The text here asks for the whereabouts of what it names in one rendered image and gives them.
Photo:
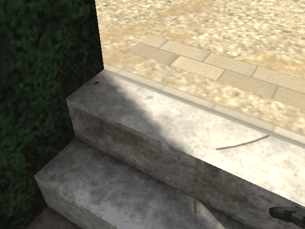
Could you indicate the stairs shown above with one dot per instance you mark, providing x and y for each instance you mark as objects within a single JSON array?
[{"x": 114, "y": 177}]

